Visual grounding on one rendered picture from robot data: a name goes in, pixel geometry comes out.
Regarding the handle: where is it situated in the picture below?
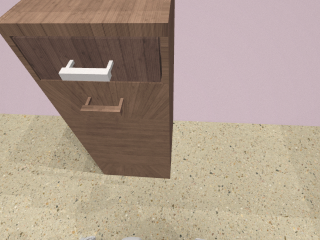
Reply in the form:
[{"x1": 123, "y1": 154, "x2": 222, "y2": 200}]
[
  {"x1": 58, "y1": 60, "x2": 114, "y2": 82},
  {"x1": 80, "y1": 105, "x2": 123, "y2": 117}
]

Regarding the cabinet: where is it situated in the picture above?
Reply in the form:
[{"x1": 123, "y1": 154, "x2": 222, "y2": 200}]
[{"x1": 0, "y1": 0, "x2": 175, "y2": 179}]

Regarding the drawer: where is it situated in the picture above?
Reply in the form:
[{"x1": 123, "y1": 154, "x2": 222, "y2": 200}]
[{"x1": 12, "y1": 36, "x2": 162, "y2": 82}]

